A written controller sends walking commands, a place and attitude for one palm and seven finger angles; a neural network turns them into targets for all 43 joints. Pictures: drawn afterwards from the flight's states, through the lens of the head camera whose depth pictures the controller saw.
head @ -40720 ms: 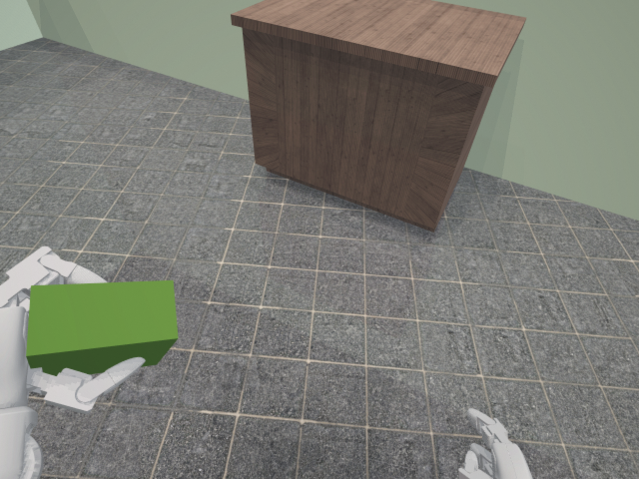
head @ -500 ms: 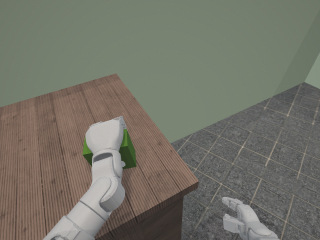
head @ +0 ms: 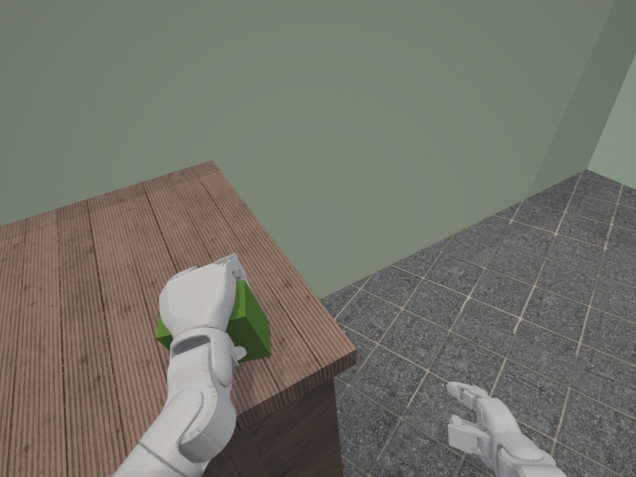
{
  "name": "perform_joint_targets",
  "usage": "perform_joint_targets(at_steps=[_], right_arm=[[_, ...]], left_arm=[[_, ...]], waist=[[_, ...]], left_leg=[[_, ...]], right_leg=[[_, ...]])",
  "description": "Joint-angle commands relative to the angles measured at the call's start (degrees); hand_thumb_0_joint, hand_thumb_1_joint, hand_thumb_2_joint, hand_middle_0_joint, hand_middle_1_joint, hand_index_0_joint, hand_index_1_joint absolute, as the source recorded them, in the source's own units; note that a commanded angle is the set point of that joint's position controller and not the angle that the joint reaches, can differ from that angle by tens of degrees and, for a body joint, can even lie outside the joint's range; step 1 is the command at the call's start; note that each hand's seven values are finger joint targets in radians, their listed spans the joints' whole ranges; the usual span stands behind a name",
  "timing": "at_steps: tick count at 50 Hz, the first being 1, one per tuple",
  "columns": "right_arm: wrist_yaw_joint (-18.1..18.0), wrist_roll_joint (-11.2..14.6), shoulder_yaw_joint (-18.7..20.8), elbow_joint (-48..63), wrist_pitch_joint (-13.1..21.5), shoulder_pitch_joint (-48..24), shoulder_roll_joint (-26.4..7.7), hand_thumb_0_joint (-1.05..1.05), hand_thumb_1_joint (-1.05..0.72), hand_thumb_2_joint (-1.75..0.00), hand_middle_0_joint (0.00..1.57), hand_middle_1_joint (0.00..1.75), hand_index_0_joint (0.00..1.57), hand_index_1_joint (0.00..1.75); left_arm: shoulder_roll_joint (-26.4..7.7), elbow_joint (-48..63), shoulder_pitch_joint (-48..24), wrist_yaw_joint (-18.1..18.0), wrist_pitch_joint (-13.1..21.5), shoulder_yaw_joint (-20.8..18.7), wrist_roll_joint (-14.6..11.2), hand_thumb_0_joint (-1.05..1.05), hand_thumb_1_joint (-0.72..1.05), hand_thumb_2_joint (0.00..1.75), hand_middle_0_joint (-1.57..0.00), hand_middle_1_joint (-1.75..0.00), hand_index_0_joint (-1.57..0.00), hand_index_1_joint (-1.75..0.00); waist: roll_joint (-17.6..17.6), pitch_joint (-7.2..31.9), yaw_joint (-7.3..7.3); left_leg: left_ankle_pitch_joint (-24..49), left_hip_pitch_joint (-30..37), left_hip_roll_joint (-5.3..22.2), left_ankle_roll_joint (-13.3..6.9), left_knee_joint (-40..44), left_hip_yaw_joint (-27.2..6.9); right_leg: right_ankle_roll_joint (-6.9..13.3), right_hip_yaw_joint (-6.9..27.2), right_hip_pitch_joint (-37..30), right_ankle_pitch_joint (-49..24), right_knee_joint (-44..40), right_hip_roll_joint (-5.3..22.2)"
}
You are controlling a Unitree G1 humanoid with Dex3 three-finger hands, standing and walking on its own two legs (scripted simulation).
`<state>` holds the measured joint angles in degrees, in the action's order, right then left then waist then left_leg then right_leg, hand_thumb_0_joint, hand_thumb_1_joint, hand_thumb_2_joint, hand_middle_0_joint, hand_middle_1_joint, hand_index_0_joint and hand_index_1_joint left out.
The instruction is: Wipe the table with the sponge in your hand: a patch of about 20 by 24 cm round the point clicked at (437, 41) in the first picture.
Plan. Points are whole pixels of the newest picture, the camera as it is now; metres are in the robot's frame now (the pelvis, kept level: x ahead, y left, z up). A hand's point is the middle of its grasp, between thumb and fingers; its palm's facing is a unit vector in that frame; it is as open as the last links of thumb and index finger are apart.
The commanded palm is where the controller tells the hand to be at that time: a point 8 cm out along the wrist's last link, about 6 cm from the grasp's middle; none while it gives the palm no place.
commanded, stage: slide back across to the middle lane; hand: left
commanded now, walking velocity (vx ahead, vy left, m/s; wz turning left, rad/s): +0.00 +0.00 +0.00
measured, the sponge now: (222, 334) +0.29 +0.18 +0.05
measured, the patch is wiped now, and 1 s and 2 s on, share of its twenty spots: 1.00 1.00 1.00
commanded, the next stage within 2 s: wipe forward along the middle lane in 1.04 s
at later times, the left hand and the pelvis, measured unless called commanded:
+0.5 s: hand (213, 339) +0.25 +0.16 +0.10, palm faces +0.13 -0.26 -0.96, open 9.8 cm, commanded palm +0.20 +0.19 +0.15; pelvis +0.01 -0.07 +0.00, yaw -5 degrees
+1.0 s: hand (173, 366) +0.21 +0.20 +0.09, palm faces +0.03 -0.12 -0.99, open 9.8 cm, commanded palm +0.18 +0.22 +0.14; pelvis +0.01 -0.09 +0.00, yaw -6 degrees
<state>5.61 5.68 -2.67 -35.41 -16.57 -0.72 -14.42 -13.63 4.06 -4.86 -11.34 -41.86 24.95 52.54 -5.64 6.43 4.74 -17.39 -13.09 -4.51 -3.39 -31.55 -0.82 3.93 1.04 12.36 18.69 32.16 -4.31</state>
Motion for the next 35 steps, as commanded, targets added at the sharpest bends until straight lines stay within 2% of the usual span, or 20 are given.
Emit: perform_joint_targets(at_steps=[1,2,4,6,7,8,9,12,15,16,18,19,22,24,25,28,29,30,31,35], right_arm=[[-0.6,0.3,1.9,10.6,3.2,-15.7,-5.2,0.00,-0.90,-0.90,0.20,0.30,0.20,0.30],[-0.8,0.3,1.8,10.5,3.2,-15.7,-5.2,0.00,-0.90,-0.90,0.20,0.30,0.20,0.30],[-1.4,0.2,1.9,10.0,3.1,-15.5,-5.6,0.00,-0.90,-0.90,0.20,0.30,0.20,0.30],[-1.9,0.1,1.7,10.5,3.4,-16.5,-5.1,0.00,-0.90,-0.90,0.20,0.30,0.20,0.30],[-2.2,0.1,1.6,10.2,3.5,-16.5,-5.3,0.00,-0.90,-0.90,0.20,0.30,0.20,0.30],[-2.4,-0.1,1.5,10.4,3.7,-16.7,-5.2,0.00,-0.90,-0.90,0.20,0.30,0.20,0.30],[-2.5,-0.1,1.7,10.2,3.7,-16.2,-5.3,0.00,-0.90,-0.90,0.20,0.30,0.20,0.30],[-3.1,-0.2,1.1,10.5,4.2,-16.8,-5.0,0.00,-0.90,-0.90,0.20,0.30,0.20,0.30],[-3.9,-0.3,1.1,10.6,4.5,-16.3,-5.1,0.00,-0.90,-0.90,0.20,0.30,0.20,0.30],[-4.1,-0.4,1.1,10.6,4.9,-16.2,-5.1,0.00,-0.90,-0.90,0.20,0.30,0.20,0.30],[-4.6,-0.6,1.0,10.7,5.3,-16.3,-5.2,0.00,-0.90,-0.90,0.20,0.30,0.20,0.30],[-4.8,-0.7,1.2,11.0,5.3,-15.6,-5.1,0.00,-0.90,-0.90,0.20,0.30,0.20,0.30],[-5.7,-1.0,1.1,10.8,6.1,-15.3,-5.3,0.00,-0.90,-0.90,0.20,0.30,0.20,0.30],[-6.2,-1.1,1.2,10.6,6.6,-15.0,-5.6,0.00,-0.90,-0.90,0.20,0.30,0.20,0.30],[-6.5,-1.2,1.4,10.6,6.9,-15.1,-5.6,0.00,-0.90,-0.90,0.20,0.30,0.20,0.30],[-7.2,-1.4,1.1,10.6,8.1,-15.0,-5.5,0.00,-0.90,-0.90,0.20,0.30,0.20,0.30],[-7.3,-1.5,1.4,10.9,8.4,-14.8,-5.5,0.00,-0.90,-0.90,0.20,0.30,0.20,0.30],[-7.7,-1.6,1.3,10.9,8.6,-14.8,-5.5,0.00,-0.90,-0.90,0.20,0.30,0.20,0.30],[-7.9,-1.7,1.3,10.9,9.0,-14.8,-5.6,0.00,-0.90,-0.90,0.20,0.30,0.20,0.30],[-8.3,-2.0,1.4,10.4,10.1,-13.9,-5.4,0.00,-0.90,-0.90,0.20,0.30,0.20,0.30]], left_arm=[[3.3,5.7,-3.8,2.7,0.4,0.5,-4.8,0.00,0.10,1.30,-1.20,-1.60,-1.20,-1.60],[2.8,5.7,-3.9,2.7,0.3,0.0,-4.8,0.00,0.10,1.30,-1.20,-1.60,-1.20,-1.60],[-1.5,6.4,-4.9,2.5,0.1,-4.0,-4.2,0.00,0.10,1.30,-1.20,-1.60,-1.20,-1.60],[-2.5,7.9,-3.4,2.5,0.0,-5.1,-4.7,0.00,0.10,1.30,-1.20,-1.60,-1.20,-1.60],[-4.4,7.9,-2.3,2.6,-0.1,-7.1,-4.8,0.00,0.10,1.30,-1.20,-1.60,-1.20,-1.60],[-4.4,9.6,-2.0,2.8,-0.1,-7.0,-4.9,0.00,0.10,1.30,-1.20,-1.60,-1.20,-1.60],[-7.2,10.5,-0.5,2.8,-0.1,-9.8,-5.0,0.00,0.10,1.30,-1.20,-1.60,-1.20,-1.60],[-9.5,13.0,4.4,3.3,0.1,-12.5,-6.2,0.00,0.10,1.30,-1.20,-1.60,-1.20,-1.60],[-11.0,15.3,4.2,4.1,0.2,-13.8,-6.6,0.00,0.10,1.30,-1.20,-1.60,-1.20,-1.60],[-13.2,16.1,6.2,4.2,0.4,-16.4,-6.9,0.00,0.10,1.30,-1.20,-1.60,-1.20,-1.60],[-15.5,18.2,8.2,4.3,1.1,-18.5,-7.1,0.00,0.10,1.30,-1.20,-1.60,-1.20,-1.60],[-16.3,20.3,7.5,4.6,1.4,-19.4,-7.0,0.00,0.10,1.30,-1.20,-1.60,-1.20,-1.60],[-19.2,20.3,10.5,4.6,2.2,-22.5,-7.4,0.00,0.10,1.30,-1.20,-1.60,-1.20,-1.60],[-21.0,21.2,9.9,5.2,2.6,-24.2,-7.3,0.00,0.10,1.30,-1.20,-1.60,-1.20,-1.60],[-22.0,20.4,11.1,5.1,2.8,-25.3,-7.3,0.00,0.10,1.30,-1.20,-1.60,-1.20,-1.60],[-23.8,19.8,15.6,5.6,4.1,-28.0,-7.4,0.00,0.10,1.30,-1.20,-1.60,-1.20,-1.60],[-24.3,20.3,15.2,6.0,4.4,-28.6,-7.2,0.00,0.10,1.30,-1.20,-1.60,-1.20,-1.60],[-24.9,20.0,16.0,6.1,4.8,-29.1,-7.2,0.00,0.10,1.30,-1.20,-1.60,-1.20,-1.60],[-25.4,19.3,16.3,6.1,5.4,-29.8,-7.0,0.00,0.10,1.30,-1.20,-1.60,-1.20,-1.60],[-27.5,17.6,19.5,6.4,7.9,-32.7,-7.3,0.00,0.10,1.30,-1.20,-1.60,-1.20,-1.60]], waist=[[11.1,2.4,-0.94],[10.9,2.2,-1.00],[10.1,3.0,-0.79],[10.2,3.7,-0.23],[10.2,3.6,-0.06],[10.2,5.2,-0.03],[10.1,6.1,0.23],[10.2,4.8,0.34],[9.7,2.8,-0.20],[9.3,3.2,0.28],[8.9,4.3,0.51],[10.3,5.4,0.35],[9.2,4.4,0.48],[7.8,3.1,0.30],[7.8,1.8,0.51],[7.1,1.1,1.26],[8.1,1.8,1.23],[8.2,1.4,1.32],[7.5,1.1,1.44],[7.7,1.3,1.97]], left_leg=[[11.3,-0.9,3.8,0.2,5.0,-2.7],[11.1,-1.1,3.6,0.1,5.0,-2.3],[11.2,-1.3,3.4,0.2,5.1,-1.9],[11.9,-1.2,2.8,0.0,4.9,-1.4],[12.3,-1.4,2.8,0.1,4.9,-1.3],[13.7,-1.0,2.4,-0.1,4.5,-1.0],[14.1,-1.0,2.4,0.0,4.5,-0.8],[14.0,-1.6,2.0,0.4,4.3,-0.4],[12.6,-1.8,1.8,0.3,4.5,-0.4],[12.4,-1.8,1.7,0.4,4.4,-0.4],[12.2,-1.9,1.3,0.6,4.1,-0.4],[12.4,-1.5,1.3,0.6,3.9,-0.6],[9.9,-2.9,0.9,0.8,3.6,-0.8],[8.3,-2.9,0.9,0.7,3.8,-1.5],[7.3,-3.9,0.8,0.6,3.7,-1.6],[6.8,-4.2,0.5,0.6,2.9,-2.3],[6.7,-4.1,0.4,0.5,2.4,-2.5],[5.6,-4.6,0.3,0.5,2.2,-2.4],[5.3,-4.9,0.1,0.4,1.6,-2.5],[3.2,-6.3,0.1,0.4,0.4,-2.9]], right_leg=[[0.0,2.3,-3.0,-13.6,-5.4,1.4],[-0.2,2.9,-3.3,-14.0,-6.0,1.5],[-0.1,4.7,-4.7,-14.9,-6.4,1.6],[-0.5,5.5,-7.0,-17.3,-6.7,2.0],[-0.6,6.4,-7.6,-18.3,-6.9,2.1],[-0.9,7.1,-9.4,-21.9,-6.8,2.4],[-1.0,7.9,-10.7,-23.8,-6.7,2.5],[-2.3,10.2,-12.8,-31.9,-6.5,3.7],[-3.0,11.7,-12.1,-31.2,-7.6,4.0],[-3.2,12.6,-12.9,-33.3,-7.4,4.4],[-3.6,14.3,-14.4,-38.0,-6.8,5.2],[-3.9,14.5,-15.2,-39.4,-6.9,5.4],[-4.6,16.6,-15.0,-39.1,-7.2,6.0],[-4.7,17.3,-13.2,-32.1,-8.7,5.4],[-5.6,18.0,-12.3,-27.8,-9.3,5.4],[-6.3,18.6,-11.1,-24.6,-10.0,5.6],[-7.3,19.2,-11.3,-24.4,-10.4,5.7],[-7.1,19.2,-10.6,-20.7,-10.9,5.8],[-7.8,19.7,-10.0,-20.3,-11.1,5.9],[-7.4,19.7,-10.0,-20.1,-10.8,6.2]])
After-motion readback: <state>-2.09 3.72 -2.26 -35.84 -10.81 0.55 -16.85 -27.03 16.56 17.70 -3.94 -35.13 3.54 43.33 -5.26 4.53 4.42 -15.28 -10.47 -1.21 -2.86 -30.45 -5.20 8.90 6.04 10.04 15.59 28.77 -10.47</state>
